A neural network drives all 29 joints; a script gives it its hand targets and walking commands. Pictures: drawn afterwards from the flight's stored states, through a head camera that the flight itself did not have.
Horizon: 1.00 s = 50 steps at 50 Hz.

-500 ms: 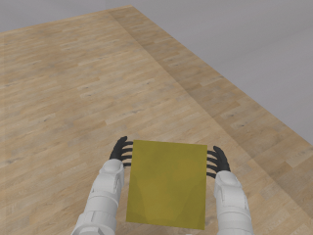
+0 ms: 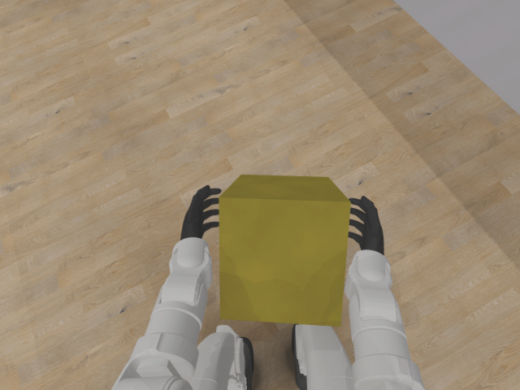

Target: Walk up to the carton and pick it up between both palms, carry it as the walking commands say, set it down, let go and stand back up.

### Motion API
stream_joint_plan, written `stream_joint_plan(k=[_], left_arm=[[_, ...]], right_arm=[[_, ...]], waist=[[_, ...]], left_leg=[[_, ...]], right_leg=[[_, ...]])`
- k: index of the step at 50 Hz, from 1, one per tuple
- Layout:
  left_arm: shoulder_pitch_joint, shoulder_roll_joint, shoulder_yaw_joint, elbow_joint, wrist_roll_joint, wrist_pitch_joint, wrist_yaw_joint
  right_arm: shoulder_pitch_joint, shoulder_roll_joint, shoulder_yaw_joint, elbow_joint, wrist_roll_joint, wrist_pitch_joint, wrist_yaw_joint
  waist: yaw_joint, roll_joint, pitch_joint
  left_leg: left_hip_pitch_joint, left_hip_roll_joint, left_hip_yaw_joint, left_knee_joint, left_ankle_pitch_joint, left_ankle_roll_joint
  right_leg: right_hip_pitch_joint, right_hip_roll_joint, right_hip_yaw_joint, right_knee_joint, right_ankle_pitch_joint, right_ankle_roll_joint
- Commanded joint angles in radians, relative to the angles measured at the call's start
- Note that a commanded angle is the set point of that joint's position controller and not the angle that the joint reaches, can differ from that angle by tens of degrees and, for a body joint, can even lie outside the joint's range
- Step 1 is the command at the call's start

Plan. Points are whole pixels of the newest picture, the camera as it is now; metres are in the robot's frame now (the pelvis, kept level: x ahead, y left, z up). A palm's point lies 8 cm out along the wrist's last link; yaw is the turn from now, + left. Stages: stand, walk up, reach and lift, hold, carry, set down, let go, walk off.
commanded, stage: set down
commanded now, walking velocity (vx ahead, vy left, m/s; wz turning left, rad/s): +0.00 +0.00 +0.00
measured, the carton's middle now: (282, 237) +0.37 -0.03 -0.18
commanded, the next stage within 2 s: none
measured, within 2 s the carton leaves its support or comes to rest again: neither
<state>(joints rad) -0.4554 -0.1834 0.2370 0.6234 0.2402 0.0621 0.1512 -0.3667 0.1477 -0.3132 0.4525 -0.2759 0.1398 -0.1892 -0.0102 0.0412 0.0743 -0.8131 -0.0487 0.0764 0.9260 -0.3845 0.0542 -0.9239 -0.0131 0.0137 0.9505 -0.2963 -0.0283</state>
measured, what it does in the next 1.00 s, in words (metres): lowers itself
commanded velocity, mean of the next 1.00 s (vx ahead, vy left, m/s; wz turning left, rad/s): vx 0.00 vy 0.00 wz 0.00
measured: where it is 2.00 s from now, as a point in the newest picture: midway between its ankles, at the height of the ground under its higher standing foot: (273, 376)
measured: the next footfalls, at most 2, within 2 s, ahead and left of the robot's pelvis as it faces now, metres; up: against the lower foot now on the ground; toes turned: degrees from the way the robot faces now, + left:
none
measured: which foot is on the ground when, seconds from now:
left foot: down 0.00-1.00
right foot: down 0.00-1.00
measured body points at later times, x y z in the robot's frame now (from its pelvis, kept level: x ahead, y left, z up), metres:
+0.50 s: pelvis -0.02 +0.01 -0.05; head +0.22 -0.03 +0.33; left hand +0.38 +0.13 -0.15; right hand +0.35 -0.16 -0.17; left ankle +0.04 +0.11 -0.68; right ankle +0.09 -0.09 -0.68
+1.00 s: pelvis -0.02 +0.00 -0.10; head +0.27 -0.04 +0.24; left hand +0.42 +0.10 -0.23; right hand +0.41 -0.15 -0.24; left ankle +0.04 +0.11 -0.68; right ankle +0.09 -0.09 -0.68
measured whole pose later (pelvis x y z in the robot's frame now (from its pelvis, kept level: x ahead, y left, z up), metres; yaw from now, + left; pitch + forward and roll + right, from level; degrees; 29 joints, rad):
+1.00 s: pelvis -0.02 +0.00 -0.10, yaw +3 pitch +36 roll +4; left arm -0.81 -0.09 0.16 0.70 0.03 -0.03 0.24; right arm -0.75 -0.04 -0.20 0.62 -0.08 -0.01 -0.18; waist -0.01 0.04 0.09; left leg -1.49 -0.05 0.08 1.34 -0.47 0.04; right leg -1.60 -0.01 0.01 1.33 -0.36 -0.03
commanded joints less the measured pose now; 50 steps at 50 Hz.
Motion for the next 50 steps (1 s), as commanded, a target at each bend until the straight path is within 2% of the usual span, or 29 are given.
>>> stream_joint_plan(k=[1,2,3,4,6,7,10,11,13,15,16,19,20,23,24,26,29,31,32,33,34,35,37,39,41,45,46,48,50], left_arm=[[-0.432,-0.395,-0.282,0.028,-0.124,-0.093,-0.11],[-0.45,-0.404,-0.301,0.058,-0.143,-0.092,-0.107],[-0.416,-0.373,-0.269,0.063,-0.14,-0.096,-0.096],[-0.414,-0.372,-0.303,0.051,-0.161,-0.105,-0.091],[-0.449,-0.308,-0.302,0.05,-0.185,-0.11,-0.071],[-0.461,-0.281,-0.301,0.042,-0.194,-0.112,-0.06],[-0.461,-0.206,-0.336,0.036,-0.228,-0.12,-0.031],[-0.449,-0.168,-0.324,0.058,-0.237,-0.121,-0.028],[-0.462,-0.102,-0.312,0.069,-0.235,-0.117,-0.01],[-0.466,-0.098,-0.343,0.059,-0.263,-0.124,0.009],[-0.467,-0.083,-0.353,0.042,-0.27,-0.123,0.018],[-0.451,-0.059,-0.297,0.089,-0.257,-0.124,0.032],[-0.463,-0.048,-0.32,0.037,-0.26,-0.134,0.041],[-0.519,-0.037,-0.315,0.021,-0.266,-0.144,0.046],[-0.491,-0.022,-0.307,0.005,-0.259,-0.146,0.048],[-0.481,-0.07,-0.327,0.004,-0.275,-0.151,0.048],[-0.518,-0.031,-0.321,-0.021,-0.284,-0.146,0.054],[-0.537,-0.075,-0.353,-0.03,-0.307,-0.139,0.054],[-0.513,-0.061,-0.337,-0.034,-0.297,-0.139,0.057],[-0.518,-0.072,-0.348,-0.039,-0.297,-0.139,0.06],[-0.482,-0.03,-0.287,0.0,-0.27,-0.125,0.065],[-0.535,-0.047,-0.292,-0.018,-0.287,-0.13,0.063],[-0.467,0.107,-0.101,0.061,-0.172,-0.112,0.077],[-0.458,0.089,-0.08,0.061,-0.154,-0.113,0.085],[-0.478,0.116,-0.023,0.104,-0.128,-0.103,0.091],[-0.5,0.105,-0.021,0.088,-0.134,-0.109,0.087],[-0.516,0.097,-0.035,0.065,-0.147,-0.112,0.086],[-0.524,0.098,-0.031,0.077,-0.153,-0.112,0.08],[-0.545,0.084,-0.043,0.077,-0.171,-0.105,0.076]], right_arm=[[-0.572,0.402,0.43,0.102,0.111,-0.11,0.122],[-0.597,0.368,0.434,0.087,0.125,-0.122,0.116],[-0.592,0.358,0.441,0.082,0.123,-0.125,0.11],[-0.573,0.323,0.429,0.059,0.116,-0.138,0.099],[-0.615,0.262,0.434,0.047,0.159,-0.147,0.086],[-0.581,0.225,0.401,0.095,0.14,-0.145,0.081],[-0.598,0.13,0.406,0.04,0.178,-0.162,0.06],[-0.566,0.099,0.378,0.083,0.159,-0.161,0.05],[-0.6,0.054,0.38,0.059,0.203,-0.162,0.036],[-0.613,-0.011,0.382,0.016,0.219,-0.181,0.03],[-0.581,-0.011,0.368,0.072,0.227,-0.173,0.027],[-0.608,-0.045,0.343,0.07,0.236,-0.179,0.021],[-0.604,-0.064,0.352,0.029,0.239,-0.192,0.02],[-0.599,-0.045,0.317,0.098,0.247,-0.192,0.024],[-0.604,-0.048,0.331,0.057,0.261,-0.194,0.024],[-0.567,-0.062,0.32,0.063,0.251,-0.207,0.024],[-0.607,-0.091,0.31,0.038,0.251,-0.203,0.018],[-0.601,-0.103,0.301,0.058,0.243,-0.201,0.018],[-0.602,-0.095,0.307,0.031,0.26,-0.205,0.018],[-0.593,-0.091,0.301,0.072,0.251,-0.204,0.024],[-0.591,-0.141,0.27,0.081,0.245,-0.197,0.021],[-0.614,-0.114,0.28,0.103,0.246,-0.197,0.029],[-0.587,-0.215,0.142,0.178,0.17,-0.177,0.014],[-0.612,-0.182,0.126,0.143,0.164,-0.176,0.006],[-0.634,-0.206,0.096,0.208,0.146,-0.164,0.001],[-0.639,-0.204,0.1,0.221,0.145,-0.169,0.005],[-0.674,-0.188,0.113,0.19,0.169,-0.174,0.006],[-0.653,-0.206,0.096,0.217,0.152,-0.176,0.005],[-0.737,-0.188,0.148,0.144,0.187,-0.173,0.004]], waist=[[-0.023,-0.138,-0.693],[-0.036,-0.104,-0.689],[-0.01,-0.145,-0.664],[-0.054,-0.146,-0.698],[-0.025,-0.107,-0.673],[-0.055,-0.119,-0.68],[-0.049,-0.08,-0.677],[-0.073,-0.121,-0.66],[-0.032,-0.088,-0.655],[-0.052,-0.095,-0.689],[-0.053,-0.061,-0.677],[-0.059,-0.121,-0.685],[-0.055,-0.083,-0.746],[-0.069,-0.084,-0.746],[-0.043,-0.09,-0.791],[-0.083,-0.081,-0.83],[-0.082,-0.105,-0.882],[-0.119,-0.09,-0.925],[-0.09,-0.08,-0.945],[-0.106,-0.084,-0.937],[-0.076,-0.077,-0.941],[-0.094,-0.098,-0.918],[-0.054,-0.105,-0.816],[-0.057,-0.114,-0.873],[-0.054,-0.123,-0.819],[-0.061,-0.135,-0.887],[-0.041,-0.132,-0.924],[-0.063,-0.132,-0.906],[-0.03,-0.157,-0.946]], left_leg=[[-0.093,-0.084,-0.166,-0.012,0.107,-0.003],[-0.097,-0.082,-0.167,0.005,0.107,-0.005],[-0.072,-0.08,-0.171,-0.002,0.111,0.001],[-0.1,-0.082,-0.165,0.02,0.118,-0.008],[-0.122,-0.08,-0.163,0.024,0.091,-0.005],[-0.115,-0.084,-0.159,0.035,0.079,-0.009],[-0.137,-0.077,-0.164,0.053,0.068,-0.014],[-0.143,-0.079,-0.164,0.062,0.07,-0.014],[-0.173,-0.08,-0.157,0.079,0.029,-0.011],[-0.145,-0.072,-0.167,0.079,0.063,-0.012],[-0.156,-0.076,-0.171,0.08,0.062,-0.015],[-0.185,-0.072,-0.171,0.112,0.062,-0.007],[-0.188,-0.075,-0.176,0.111,0.1,-0.013],[-0.21,-0.075,-0.185,0.132,0.127,-0.017],[-0.225,-0.078,-0.179,0.148,0.135,-0.015],[-0.229,-0.084,-0.181,0.16,0.203,-0.029],[-0.281,-0.088,-0.184,0.19,0.175,-0.03],[-0.27,-0.092,-0.184,0.2,0.182,-0.036],[-0.267,-0.093,-0.182,0.209,0.217,-0.035],[-0.268,-0.093,-0.193,0.213,0.222,-0.041],[-0.304,-0.094,-0.183,0.222,0.212,-0.048],[-0.326,-0.095,-0.19,0.237,0.207,-0.046],[-0.411,-0.097,-0.169,0.236,0.118,-0.044],[-0.39,-0.099,-0.177,0.232,0.13,-0.036],[-0.46,-0.102,-0.162,0.251,0.077,-0.034],[-0.51,-0.107,-0.164,0.296,0.145,-0.037],[-0.503,-0.108,-0.158,0.304,0.159,-0.032],[-0.563,-0.109,-0.162,0.322,0.169,-0.04],[-0.588,-0.116,-0.141,0.346,0.137,-0.034]], right_leg=[[0.498,0.098,0.101,-0.041,0.169,0.014],[0.476,0.096,0.113,-0.033,0.146,0.001],[0.457,0.102,0.101,-0.025,0.139,0.006],[0.45,0.106,0.098,-0.019,0.163,0.004],[0.427,0.099,0.105,0.0,0.11,-0.004],[0.389,0.111,0.077,0.014,0.095,-0.002],[0.353,0.102,0.093,0.033,0.088,-0.017],[0.348,0.103,0.09,0.029,0.081,-0.011],[0.344,0.097,0.105,0.034,0.02,-0.017],[0.306,0.103,0.078,0.058,0.078,-0.017],[0.292,0.095,0.083,0.064,0.076,-0.021],[0.254,0.101,0.074,0.082,0.083,-0.012],[0.266,0.1,0.078,0.108,0.15,-0.013],[0.187,0.104,0.072,0.129,0.173,-0.006],[0.215,0.103,0.081,0.141,0.192,0.0],[0.191,0.105,0.078,0.162,0.269,-0.004],[0.196,0.104,0.091,0.189,0.263,0.002],[0.165,0.111,0.072,0.218,0.259,-0.002],[0.175,0.108,0.085,0.218,0.292,-0.004],[0.128,0.108,0.078,0.233,0.282,-0.003],[0.129,0.108,0.088,0.237,0.283,-0.003],[0.085,0.112,0.085,0.251,0.274,0.001],[0.044,0.122,0.094,0.243,0.202,0.005],[0.045,0.123,0.082,0.263,0.202,0.012],[0.018,0.127,0.087,0.259,0.155,0.014],[0.021,0.119,0.104,0.294,0.237,0.016],[0.023,0.122,0.097,0.306,0.247,0.019],[0.006,0.125,0.104,0.328,0.283,0.017],[0.044,0.12,0.111,0.335,0.261,0.021]])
